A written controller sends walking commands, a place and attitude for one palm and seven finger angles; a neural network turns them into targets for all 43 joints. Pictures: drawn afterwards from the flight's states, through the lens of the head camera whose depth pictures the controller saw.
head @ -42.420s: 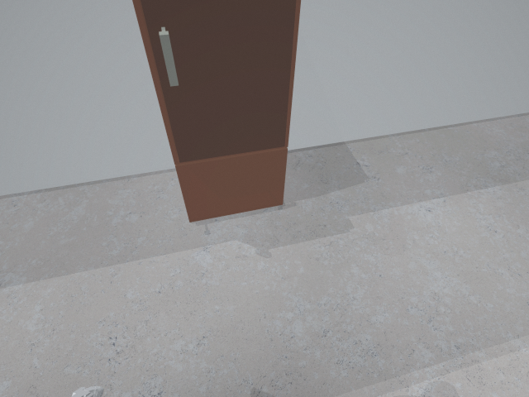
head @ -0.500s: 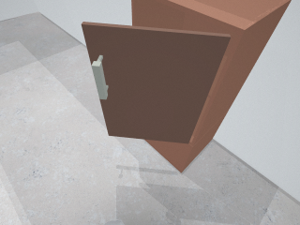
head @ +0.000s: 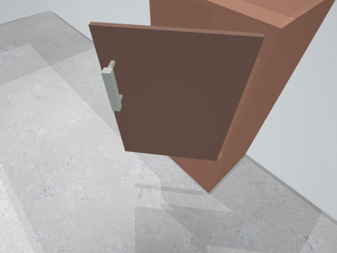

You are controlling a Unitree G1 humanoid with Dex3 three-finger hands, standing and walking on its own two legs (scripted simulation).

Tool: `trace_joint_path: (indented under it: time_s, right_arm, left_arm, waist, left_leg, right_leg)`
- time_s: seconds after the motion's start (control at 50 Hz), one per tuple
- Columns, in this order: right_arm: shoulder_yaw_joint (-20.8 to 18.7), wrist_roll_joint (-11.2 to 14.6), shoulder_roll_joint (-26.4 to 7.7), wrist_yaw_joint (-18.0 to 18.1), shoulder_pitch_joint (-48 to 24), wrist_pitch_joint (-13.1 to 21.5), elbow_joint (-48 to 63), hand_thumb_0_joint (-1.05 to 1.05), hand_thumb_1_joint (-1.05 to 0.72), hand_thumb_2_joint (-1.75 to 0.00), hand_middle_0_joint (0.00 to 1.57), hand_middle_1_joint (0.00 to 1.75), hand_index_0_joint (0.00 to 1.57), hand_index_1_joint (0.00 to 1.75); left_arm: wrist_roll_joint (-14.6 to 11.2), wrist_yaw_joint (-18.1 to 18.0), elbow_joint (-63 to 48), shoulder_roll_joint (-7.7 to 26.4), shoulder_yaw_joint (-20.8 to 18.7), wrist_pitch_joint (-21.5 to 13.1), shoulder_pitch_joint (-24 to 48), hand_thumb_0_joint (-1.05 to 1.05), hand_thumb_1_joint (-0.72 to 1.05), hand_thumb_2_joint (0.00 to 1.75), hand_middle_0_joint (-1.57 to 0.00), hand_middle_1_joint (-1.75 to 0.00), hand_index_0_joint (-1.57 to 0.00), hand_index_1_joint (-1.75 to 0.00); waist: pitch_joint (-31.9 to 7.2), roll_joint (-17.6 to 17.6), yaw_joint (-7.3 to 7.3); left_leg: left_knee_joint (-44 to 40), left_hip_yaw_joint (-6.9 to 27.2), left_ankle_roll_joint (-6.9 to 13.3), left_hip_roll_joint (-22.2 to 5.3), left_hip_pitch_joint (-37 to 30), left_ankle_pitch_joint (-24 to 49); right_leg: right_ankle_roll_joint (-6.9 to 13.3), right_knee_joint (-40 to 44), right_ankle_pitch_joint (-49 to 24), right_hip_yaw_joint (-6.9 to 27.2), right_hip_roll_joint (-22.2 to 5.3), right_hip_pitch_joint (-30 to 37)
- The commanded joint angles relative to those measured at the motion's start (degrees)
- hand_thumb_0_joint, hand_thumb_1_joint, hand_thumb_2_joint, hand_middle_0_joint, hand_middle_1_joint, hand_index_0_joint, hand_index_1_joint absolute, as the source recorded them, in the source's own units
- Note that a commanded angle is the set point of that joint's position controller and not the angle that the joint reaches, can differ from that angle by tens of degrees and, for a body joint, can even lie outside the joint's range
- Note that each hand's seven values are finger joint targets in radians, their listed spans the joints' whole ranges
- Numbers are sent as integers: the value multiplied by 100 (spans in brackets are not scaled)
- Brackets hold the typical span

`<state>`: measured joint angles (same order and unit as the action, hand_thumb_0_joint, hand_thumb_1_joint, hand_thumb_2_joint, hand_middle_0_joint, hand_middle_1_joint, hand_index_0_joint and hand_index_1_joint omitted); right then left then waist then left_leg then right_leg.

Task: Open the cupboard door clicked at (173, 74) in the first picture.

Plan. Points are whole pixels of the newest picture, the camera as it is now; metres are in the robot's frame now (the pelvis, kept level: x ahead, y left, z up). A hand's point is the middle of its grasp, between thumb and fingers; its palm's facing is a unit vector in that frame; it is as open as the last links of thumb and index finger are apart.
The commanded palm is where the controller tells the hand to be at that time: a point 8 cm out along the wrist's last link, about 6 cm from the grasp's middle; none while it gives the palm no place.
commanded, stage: come to a stop and stand still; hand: left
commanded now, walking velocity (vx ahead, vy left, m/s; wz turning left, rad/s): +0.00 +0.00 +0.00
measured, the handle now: (114, 86) +0.54 +0.22 +0.07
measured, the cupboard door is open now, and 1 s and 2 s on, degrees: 40 40 40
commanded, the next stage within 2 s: look again from close up in 0.66 s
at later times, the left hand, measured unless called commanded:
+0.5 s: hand out of the picture +0.07 +0.26 -0.14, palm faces -0.02 -0.94 -0.33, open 7.4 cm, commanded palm none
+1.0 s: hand out of the picture -0.01 +0.25 -0.16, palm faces -0.03 -0.97 -0.24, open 7.4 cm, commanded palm none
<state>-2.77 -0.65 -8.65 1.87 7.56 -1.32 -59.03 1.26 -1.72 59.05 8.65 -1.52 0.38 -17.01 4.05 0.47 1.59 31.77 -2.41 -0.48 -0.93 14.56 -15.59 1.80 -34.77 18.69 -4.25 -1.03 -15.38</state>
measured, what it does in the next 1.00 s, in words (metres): stands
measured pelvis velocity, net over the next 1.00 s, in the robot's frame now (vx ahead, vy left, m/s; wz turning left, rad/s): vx -0.03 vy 0.04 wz -0.01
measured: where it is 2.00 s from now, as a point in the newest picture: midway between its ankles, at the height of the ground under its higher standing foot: outside the picture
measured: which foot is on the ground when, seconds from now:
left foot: down 0.00-1.00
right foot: down 0.00-1.00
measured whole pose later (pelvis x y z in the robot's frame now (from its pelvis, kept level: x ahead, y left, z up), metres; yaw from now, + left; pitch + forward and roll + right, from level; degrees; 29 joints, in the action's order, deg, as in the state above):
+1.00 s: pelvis -0.03 +0.04 +0.01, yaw +0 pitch -2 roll +0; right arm -0.3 -0.9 -15.2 0.1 9.9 0.8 -63.2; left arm 1.1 -0.4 62.6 15.0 1.0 -0.5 -14.7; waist 1.8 1.1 0.5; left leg 23.4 -3.7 2.5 1.0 11.2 -10.1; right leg -1.2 -23.0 9.9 -3.0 -2.5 -10.7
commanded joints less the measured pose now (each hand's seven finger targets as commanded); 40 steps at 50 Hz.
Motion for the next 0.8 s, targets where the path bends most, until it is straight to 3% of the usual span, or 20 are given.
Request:
trace_joint_path:
  time_s: [0.0,0.04,0.06,0.08,0.1,0.14,0.16,0.2,0.24,0.26,0.3,0.36,0.56,0.66,0.78]
  right_arm:
    - [41,3,-470,9,329,189,45,0,-90,-90,20,30,20,30]
    - [83,-5,-405,-5,335,179,-17,0,-90,-90,20,30,20,30]
    - [-64,-70,-1456,-12,243,278,543,0,-90,-90,20,30,20,30]
    - [-170,-67,-1297,-20,286,392,635,0,-90,-90,20,30,20,30]
    - [-141,-63,-1106,-11,475,366,653,0,-90,-90,20,30,20,30]
    - [-125,-80,-940,-6,684,293,684,0,-90,-90,20,30,20,30]
    - [-88,-99,-926,-36,728,253,741,0,-90,-90,20,30,20,30]
    - [-156,-100,-1143,-57,847,239,754,0,-90,-90,20,30,20,30]
    - [-183,-101,-1287,-69,949,270,756,0,-90,-90,20,30,20,30]
    - [-133,-112,-1224,-89,961,284,746,0,-90,-90,20,30,20,30]
    - [-139,-115,-1435,-100,817,312,764,0,-90,-90,20,30,20,30]
    - [-105,-107,-1641,-118,604,352,755,0,-90,-90,20,30,20,30]
    - [-58,-68,-1857,-174,414,328,476,0,-90,-90,20,30,20,30]
    - [-23,-52,-1830,-180,354,311,317,0,-90,-90,20,30,20,30]
    - [21,-22,-1783,-173,237,322,124,0,-90,-90,20,30,20,30]
  left_arm:
    - [-41,-54,-213,560,-77,-67,-138,0,90,90,-20,-30,-20,-30]
    - [-38,-34,-81,546,-46,-66,-197,0,90,90,-20,-30,-20,-30]
    - [93,-84,-504,1792,-10,-204,-172,0,90,90,-20,-30,-20,-30]
    - [35,-91,-598,1297,-149,-206,-103,0,90,90,-20,-30,-20,-30]
    - [11,-81,-661,1242,-109,-211,-25,0,90,90,-20,-30,-20,-30]
    - [8,-56,-735,1218,-130,-191,80,0,90,90,-20,-30,-20,-30]
    - [9,-46,-792,1229,-118,-174,154,0,90,90,-20,-30,-20,-30]
    - [26,-20,-879,1447,-204,-147,366,0,90,90,-20,-30,-20,-30]
    - [19,-2,-966,1571,-245,-143,513,0,90,90,-20,-30,-20,-30]
    - [17,7,-974,1524,-219,-144,488,0,90,90,-20,-30,-20,-30]
    - [4,29,-958,1639,-224,-136,537,0,90,90,-20,-30,-20,-30]
    - [-6,64,-891,1686,-195,-154,518,0,90,90,-20,-30,-20,-30]
    - [-5,102,-660,1861,-96,-188,699,0,90,90,-20,-30,-20,-30]
    - [-3,96,-495,1843,-49,-189,659,0,90,90,-20,-30,-20,-30]
    - [-12,82,-269,1753,11,-204,483,0,90,90,-20,-30,-20,-30]
  waist:
    - [-464,-543,-24]
    - [-256,-297,20]
    - [95,-557,-181]
    - [-760,-653,-110]
    - [-1156,-748,-214]
    - [-866,-271,-273]
    - [-521,275,-280]
    - [39,610,-334]
    - [53,369,-347]
    - [-47,201,-300]
    - [39,-209,-235]
    - [-45,-323,-101]
    - [-165,69,-187]
    - [-174,130,-218]
    - [-271,-52,-198]
  left_leg:
    - [-967,689,331,-779,-266,1722]
    - [-1187,653,232,-656,27,702]
    - [-966,623,194,-323,-77,1265]
    - [-488,581,230,-541,-270,1099]
    - [-379,547,252,-472,-369,1005]
    - [-245,412,221,-305,-80,356]
    - [-255,375,264,-271,108,124]
    - [-85,321,267,-215,240,-46]
    - [-217,392,302,-256,216,-84]
    - [-448,449,324,-291,215,-156]
    - [-838,688,363,-411,520,-436]
    - [-1289,927,413,-561,794,-761]
    - [-1465,822,324,-539,338,-716]
    - [-1468,764,289,-520,165,-598]
    - [-1481,721,262,-532,-25,-230]
  right_leg:
    - [-93,903,-1159,604,-458,366]
    - [-72,1258,-770,667,-478,455]
    - [44,1113,-1038,681,-350,260]
    - [88,920,-763,840,-587,299]
    - [200,943,-878,896,-642,424]
    - [308,1215,-200,1091,-740,147]
    - [343,1388,223,1131,-763,-38]
    - [377,1621,949,1201,-829,-629]
    - [384,1522,984,1131,-766,-717]
    - [342,1445,931,1042,-700,-541]
    - [235,1218,754,894,-526,-348]
    - [135,1100,300,732,-425,179]
    - [53,1498,339,857,-577,114]
    - [17,1624,328,871,-613,52]
    - [-16,1655,-104,840,-636,196]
